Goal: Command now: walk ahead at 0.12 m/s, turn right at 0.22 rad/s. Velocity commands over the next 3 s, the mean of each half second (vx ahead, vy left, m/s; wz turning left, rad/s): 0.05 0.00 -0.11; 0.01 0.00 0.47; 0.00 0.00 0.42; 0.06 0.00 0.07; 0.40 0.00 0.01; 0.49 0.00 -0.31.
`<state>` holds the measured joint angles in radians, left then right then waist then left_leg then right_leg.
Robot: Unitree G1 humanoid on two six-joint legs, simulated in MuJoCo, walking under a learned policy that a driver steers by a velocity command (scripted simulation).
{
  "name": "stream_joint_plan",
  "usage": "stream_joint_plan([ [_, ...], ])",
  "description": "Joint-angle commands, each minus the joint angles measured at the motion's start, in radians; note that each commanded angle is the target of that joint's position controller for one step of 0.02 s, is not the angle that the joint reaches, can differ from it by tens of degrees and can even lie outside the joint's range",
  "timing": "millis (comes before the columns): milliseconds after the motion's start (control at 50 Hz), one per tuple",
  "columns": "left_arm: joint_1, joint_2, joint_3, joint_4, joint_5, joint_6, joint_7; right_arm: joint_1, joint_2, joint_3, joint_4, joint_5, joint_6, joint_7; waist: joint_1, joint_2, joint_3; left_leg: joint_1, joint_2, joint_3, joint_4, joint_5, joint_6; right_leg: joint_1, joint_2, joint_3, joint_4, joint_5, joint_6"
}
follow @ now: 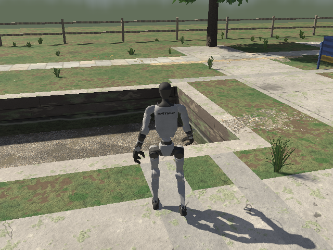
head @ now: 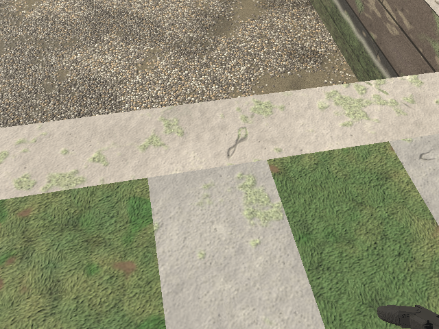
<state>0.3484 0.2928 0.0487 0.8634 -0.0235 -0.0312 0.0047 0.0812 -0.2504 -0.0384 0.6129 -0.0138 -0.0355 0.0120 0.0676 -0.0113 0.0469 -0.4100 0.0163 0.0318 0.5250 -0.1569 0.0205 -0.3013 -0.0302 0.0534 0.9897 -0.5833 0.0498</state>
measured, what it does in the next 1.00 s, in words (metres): steps on the spot: right foot, then left foot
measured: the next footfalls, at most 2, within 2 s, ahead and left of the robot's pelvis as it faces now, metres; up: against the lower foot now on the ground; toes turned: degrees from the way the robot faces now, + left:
right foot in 0.32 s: +0.10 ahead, -0.14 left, +0.00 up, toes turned -9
left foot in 0.72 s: +0.11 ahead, +0.10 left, +0.00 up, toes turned +8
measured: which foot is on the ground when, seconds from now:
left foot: down 0.00-0.34, up 0.36-0.70, down 0.72-1.00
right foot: up 0.00-0.30, down 0.32-0.72, up 0.74-1.00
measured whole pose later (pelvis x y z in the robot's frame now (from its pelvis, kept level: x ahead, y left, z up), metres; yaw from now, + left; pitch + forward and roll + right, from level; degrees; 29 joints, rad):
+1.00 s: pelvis +0.07 +0.03 +0.02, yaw +12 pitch +2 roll -3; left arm 0.05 0.32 0.10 0.78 0.00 0.02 0.06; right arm 0.19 -0.29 -0.06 0.72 0.01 0.01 -0.03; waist -0.02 -0.03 0.07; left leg -0.25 -0.06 -0.06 0.41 -0.19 0.09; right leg -0.53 -0.01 0.08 1.07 -0.33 0.09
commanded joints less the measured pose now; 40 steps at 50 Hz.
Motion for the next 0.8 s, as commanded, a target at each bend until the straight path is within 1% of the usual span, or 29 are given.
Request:
stream_joint_plan([
  [20,0.003,0.113,0.034,-0.062,0.004,0.033,0.029,0.079,-0.113,-0.039,-0.008,0.007,-0.002,-0.004,-0.065,0.139,-0.151,0.300,0.271,-0.210,-0.211,0.308,0.184,-0.246,-0.057,0.022,0.139,0.047,0.016],
  [60,0.034,0.090,0.038,-0.063,0.009,0.064,0.042,0.013,-0.119,-0.044,0.003,-0.016,-0.014,-0.008,-0.025,0.164,-0.114,0.151,0.243,-0.123,-0.271,0.280,0.192,-0.141,-0.044,-0.012,0.135,0.147,0.033],
  [100,0.015,0.083,0.042,-0.091,0.012,0.073,0.046,-0.003,-0.126,-0.049,0.018,-0.017,-0.019,-0.019,-0.020,0.167,-0.098,0.135,0.260,-0.084,-0.292,0.251,0.211,-0.153,-0.047,-0.018,0.088,0.188,0.038],
  [180,-0.090,0.067,0.035,-0.160,0.018,0.082,0.024,-0.002,-0.156,-0.061,0.047,-0.004,-0.003,-0.042,-0.048,0.136,-0.094,0.170,0.294,-0.048,-0.303,0.136,0.219,-0.158,-0.076,-0.029,-0.066,0.258,0.020],
  [200,-0.106,0.070,0.035,-0.173,0.017,0.084,0.017,-0.004,-0.166,-0.065,0.052,-0.002,0.003,-0.044,-0.053,0.131,-0.094,0.176,0.302,-0.042,-0.301,0.125,0.220,-0.146,-0.076,-0.038,-0.096,0.261,0.014],
  [240,-0.128,0.063,0.030,-0.187,0.024,0.083,0.009,0.018,-0.169,-0.063,0.076,0.006,0.011,-0.036,-0.063,0.106,-0.101,0.176,0.300,-0.054,-0.279,0.139,0.226,-0.084,-0.057,-0.045,-0.184,0.240,-0.005],
  [260,-0.123,0.057,0.028,-0.187,0.028,0.081,0.006,0.019,-0.164,-0.058,0.088,0.012,0.014,-0.029,-0.058,0.101,-0.105,0.182,0.294,-0.059,-0.258,0.145,0.222,-0.046,-0.045,-0.050,-0.246,0.235,-0.016],
  [280,-0.099,0.043,0.024,-0.175,0.032,0.078,0.004,0.000,-0.144,-0.048,0.097,0.020,0.015,-0.022,-0.035,0.090,-0.112,0.171,0.271,-0.049,-0.222,0.128,0.202,0.026,-0.034,-0.060,-0.357,0.285,-0.032],
  [300,-0.055,0.031,0.021,-0.151,0.039,0.073,0.003,-0.019,-0.107,-0.031,0.108,0.028,0.014,-0.015,-0.002,0.072,-0.120,0.130,0.232,-0.030,-0.172,0.083,0.162,0.148,-0.011,-0.082,-0.514,0.404,-0.051],
  [320,-0.041,0.062,0.024,-0.145,0.052,0.068,0.007,0.033,-0.053,-0.009,0.137,0.025,0.008,-0.004,-0.003,0.030,-0.125,0.074,0.174,-0.003,-0.121,0.011,0.082,0.274,-0.037,-0.031,-0.631,0.553,-0.068],
  [340,-0.049,0.162,0.038,-0.168,0.056,0.064,0.021,0.076,-0.018,0.006,0.136,-0.012,0.004,0.007,-0.062,-0.147,-0.154,0.016,0.083,0.069,0.043,-0.192,-0.013,0.346,-0.233,0.184,-0.647,0.860,-0.111],
  [360,-0.152,0.143,0.024,-0.179,0.068,0.058,0.025,0.127,-0.035,-0.002,0.146,-0.003,0.011,0.001,-0.111,-0.258,-0.150,0.084,0.058,0.025,0.035,-0.335,-0.056,0.161,-0.315,0.207,-0.649,0.734,-0.253],
  [380,-0.239,0.097,0.017,-0.204,0.062,0.048,0.014,0.091,-0.117,-0.016,0.152,0.005,0.025,-0.007,-0.098,-0.187,-0.111,0.143,0.056,0.015,0.022,-0.255,-0.067,0.091,-0.240,0.145,-0.659,0.566,-0.250],
  [400,-0.250,0.111,0.024,-0.194,0.056,0.041,0.012,0.050,-0.144,-0.027,0.139,0.011,0.030,-0.012,-0.090,-0.189,-0.085,0.103,0.033,0.029,0.016,-0.159,-0.062,0.118,-0.187,0.097,-0.653,0.482,-0.205],
  [420,-0.241,0.141,0.035,-0.187,0.050,0.038,0.014,0.038,-0.150,-0.031,0.146,0.012,0.037,-0.022,-0.076,-0.180,-0.085,0.079,0.026,0.026,0.023,-0.112,-0.058,0.150,-0.175,0.083,-0.648,0.456,-0.184],
  [440,-0.234,0.144,0.038,-0.180,0.041,0.035,0.019,0.040,-0.163,-0.036,0.142,0.009,0.046,-0.026,-0.069,-0.183,-0.073,0.061,0.032,0.011,0.033,-0.087,-0.056,0.159,-0.197,0.085,-0.641,0.497,-0.184],
  [460,-0.219,0.143,0.039,-0.173,0.038,0.036,0.026,0.051,-0.160,-0.038,0.141,0.015,0.049,-0.023,-0.069,-0.170,-0.072,0.056,0.033,0.007,0.058,-0.085,-0.049,0.165,-0.214,0.083,-0.626,0.567,-0.191],
  [500,-0.185,0.148,0.049,-0.167,0.032,0.043,0.041,0.062,-0.153,-0.043,0.138,0.027,0.052,-0.018,-0.048,-0.139,-0.085,0.013,0.025,0.014,0.132,-0.111,-0.028,0.204,-0.251,0.082,-0.602,0.653,-0.217],
  [560,-0.208,0.153,0.058,-0.177,0.037,0.044,0.055,0.054,-0.120,-0.051,0.126,0.033,0.070,-0.007,-0.031,-0.134,-0.090,-0.091,0.044,-0.004,0.355,-0.417,-0.022,0.229,-0.360,0.128,-0.610,0.793,-0.297],
  [580,-0.224,0.155,0.061,-0.180,0.038,0.042,0.055,0.053,-0.110,-0.052,0.121,0.037,0.078,-0.003,-0.035,-0.109,-0.085,-0.107,0.062,-0.018,0.387,-0.445,-0.026,0.225,-0.374,0.118,-0.612,0.828,-0.306],
  [600,-0.255,0.157,0.064,-0.184,0.037,0.042,0.052,0.066,-0.107,-0.053,0.123,0.039,0.084,-0.001,-0.048,-0.088,-0.086,-0.087,0.068,-0.015,0.379,-0.420,-0.033,0.208,-0.365,0.086,-0.609,0.841,-0.297],
  [640,-0.312,0.158,0.067,-0.188,0.030,0.045,0.046,0.098,-0.111,-0.057,0.130,0.038,0.093,0.005,-0.072,-0.094,-0.100,-0.005,0.058,0.016,0.317,-0.330,-0.039,0.170,-0.332,0.009,-0.588,0.839,-0.263],
  [680,-0.341,0.154,0.068,-0.180,0.015,0.054,0.042,0.136,-0.112,-0.063,0.134,0.036,0.097,0.014,-0.100,-0.100,-0.112,0.093,0.023,0.066,0.180,-0.193,-0.025,0.138,-0.300,-0.066,-0.529,0.783,-0.214],
  [700,-0.340,0.142,0.066,-0.169,0.005,0.058,0.041,0.167,-0.117,-0.069,0.142,0.035,0.097,0.015,-0.117,-0.087,-0.119,0.168,-0.006,0.086,0.070,-0.090,-0.004,0.106,-0.278,-0.109,-0.467,0.704,-0.171],
  [720,-0.276,0.113,0.062,-0.140,0.005,0.060,0.036,0.181,-0.155,-0.084,0.139,0.027,0.092,0.008,-0.110,0.011,-0.109,0.252,-0.004,0.009,-0.059,0.074,0.036,0.034,-0.216,-0.177,-0.331,0.521,-0.098],
  [740,-0.270,0.053,0.043,-0.167,0.049,0.060,0.032,0.199,-0.305,-0.119,0.112,0.021,0.082,-0.016,-0.086,0.335,-0.100,0.403,0.260,-0.396,-0.150,0.496,0.159,-0.250,-0.071,-0.259,0.000,0.055,0.016],
  [760,-0.374,0.065,0.042,-0.211,0.040,0.055,0.039,0.213,-0.323,-0.107,0.087,-0.020,0.056,-0.004,-0.136,0.303,-0.168,0.367,0.388,-0.601,-0.187,0.558,0.350,-0.341,0.035,-0.065,0.201,-0.161,0.031],
  [780,-0.389,0.101,0.052,-0.204,0.021,0.053,0.044,0.189,-0.297,-0.100,0.078,-0.023,0.029,0.004,-0.137,0.164,-0.164,0.382,0.359,-0.534,-0.192,0.485,0.349,-0.377,0.014,-0.001,0.269,-0.112,0.019],
  [800,-0.379,0.109,0.057,-0.194,0.017,0.050,0.049,0.152,-0.273,-0.094,0.077,-0.004,0.015,-0.002,-0.111,0.115,-0.131,0.378,0.306,-0.456,-0.180,0.408,0.294,-0.397,-0.004,0.014,0.258,-0.019,0.003],
])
